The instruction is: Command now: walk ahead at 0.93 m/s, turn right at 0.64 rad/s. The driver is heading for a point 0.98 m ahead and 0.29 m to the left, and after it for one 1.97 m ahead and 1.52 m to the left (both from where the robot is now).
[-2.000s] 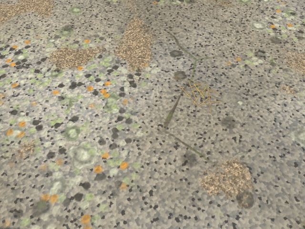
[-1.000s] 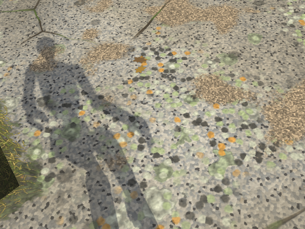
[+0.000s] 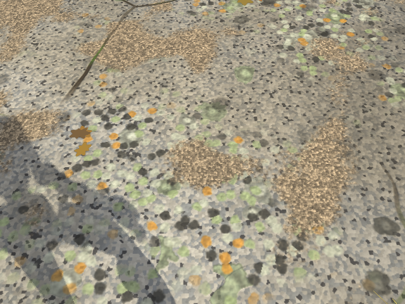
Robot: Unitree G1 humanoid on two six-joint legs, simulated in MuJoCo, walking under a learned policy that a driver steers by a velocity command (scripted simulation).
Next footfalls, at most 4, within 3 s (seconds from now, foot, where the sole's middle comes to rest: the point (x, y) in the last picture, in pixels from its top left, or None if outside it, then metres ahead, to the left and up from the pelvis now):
0.40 left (208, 265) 0.57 0.03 -0.73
0.82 right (227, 155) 1.02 -0.06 -0.73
1.26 left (130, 121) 1.22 0.35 -0.73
1.66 right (83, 68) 1.58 0.63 -0.73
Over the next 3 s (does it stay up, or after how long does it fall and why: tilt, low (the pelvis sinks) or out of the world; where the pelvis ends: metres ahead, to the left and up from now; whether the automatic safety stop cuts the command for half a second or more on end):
stays up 1.89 1.60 0.01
